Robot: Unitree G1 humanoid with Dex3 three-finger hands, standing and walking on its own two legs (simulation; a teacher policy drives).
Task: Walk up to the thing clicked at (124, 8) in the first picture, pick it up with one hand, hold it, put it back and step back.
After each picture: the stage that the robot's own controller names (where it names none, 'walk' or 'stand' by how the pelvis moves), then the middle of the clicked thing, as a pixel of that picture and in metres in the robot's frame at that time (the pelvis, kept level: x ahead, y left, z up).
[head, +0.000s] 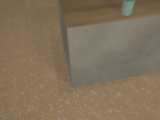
stand; out of the picture +0.96 -0.30 +0.04
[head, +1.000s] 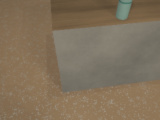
walk; out of the picture +0.85 -0.21 +0.07
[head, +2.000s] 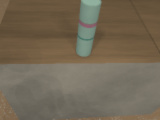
walk; (86, 29) +0.56 +0.00 +0.07
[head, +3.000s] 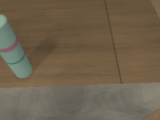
stand; (11, 51) +0.43 +0.26 +0.07
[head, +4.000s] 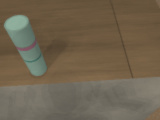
walk; (29, 50) +0.46 +0.21 +0.05
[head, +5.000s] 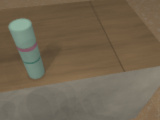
stand; (29, 52) +0.47 +0.21 +0.06
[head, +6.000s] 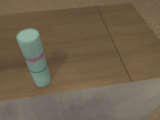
stand; (36, 61) +0.44 +0.19 +0.04
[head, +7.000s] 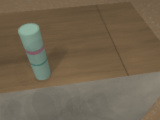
stand; (36, 55) +0.48 +0.19 +0.04
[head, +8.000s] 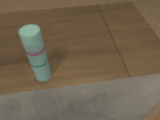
stand; (37, 56) +0.47 +0.19 +0.04
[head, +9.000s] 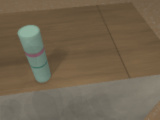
stand; (37, 57) +0.47 +0.19 +0.04
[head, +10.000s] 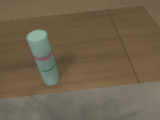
rise first; (45, 60) +0.46 +0.19 +0.04
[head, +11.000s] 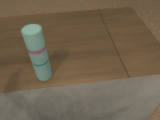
go down; (38, 55) +0.49 +0.18 +0.05
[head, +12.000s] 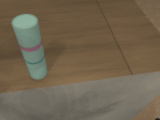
go down; (33, 51) +0.46 +0.17 +0.07
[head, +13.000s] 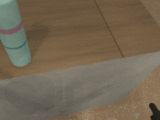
close in; (12, 34) +0.47 +0.18 +0.10
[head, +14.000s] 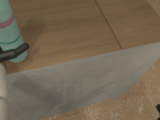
close; (5, 29) +0.48 +0.19 +0.12
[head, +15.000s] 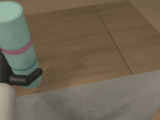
lift; (20, 53) +0.34 +0.16 +0.22
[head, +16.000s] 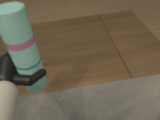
lift; (25, 54) +0.33 +0.16 +0.23
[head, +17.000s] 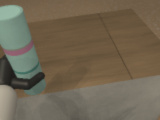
hold; (23, 57) +0.32 +0.16 +0.22
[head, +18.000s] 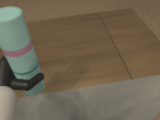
hold; (22, 58) +0.32 +0.17 +0.21
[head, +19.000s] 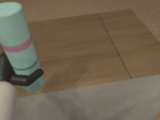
crouch; (22, 54) +0.33 +0.17 +0.22
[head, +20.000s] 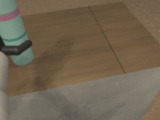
crouch; (10, 26) +0.44 +0.19 +0.23
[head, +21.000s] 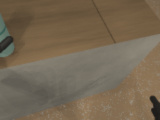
lower; out of the picture +0.50 +0.21 +0.12
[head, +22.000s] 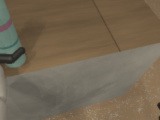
lower; (2, 33) +0.47 +0.20 +0.11
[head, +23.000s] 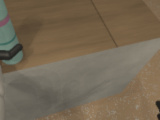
lower; (0, 29) +0.48 +0.19 +0.12
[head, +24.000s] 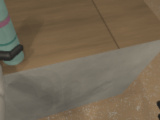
lower; (1, 30) +0.48 +0.20 +0.12
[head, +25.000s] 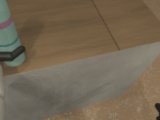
loosen; (3, 31) +0.48 +0.19 +0.12
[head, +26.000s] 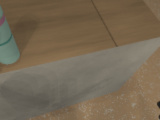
withdraw; out of the picture +0.47 +0.20 +0.12
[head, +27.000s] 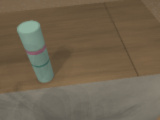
sink last; (38, 55) +0.45 +0.19 +0.08
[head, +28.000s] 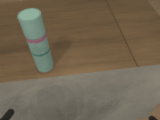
stand; (38, 44) +0.48 +0.19 +0.09
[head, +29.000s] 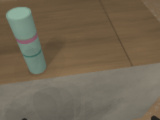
stand; (29, 45) +0.47 +0.20 +0.10
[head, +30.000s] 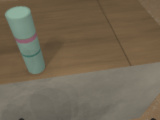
stand; (28, 44) +0.47 +0.20 +0.11
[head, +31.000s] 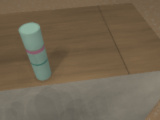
stand; (37, 54) +0.48 +0.19 +0.05
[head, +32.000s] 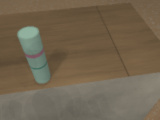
stand; (36, 58) +0.47 +0.19 +0.04
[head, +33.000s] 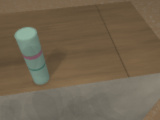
stand; (34, 59) +0.46 +0.20 +0.04
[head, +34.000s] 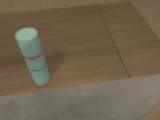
walk; (35, 60) +0.45 +0.20 +0.04
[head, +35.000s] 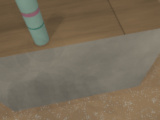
walk; (33, 18) +0.60 +0.21 +0.06
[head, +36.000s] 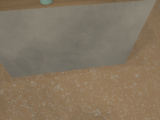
walk; out of the picture +0.88 +0.20 +0.06
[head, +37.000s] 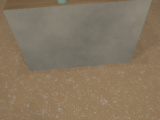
stand; out of the picture +1.11 +0.18 +0.05
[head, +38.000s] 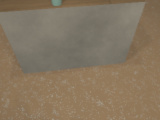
stand; out of the picture +1.09 +0.18 +0.04
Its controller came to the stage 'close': yes
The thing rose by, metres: 0.19
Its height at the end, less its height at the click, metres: +0.00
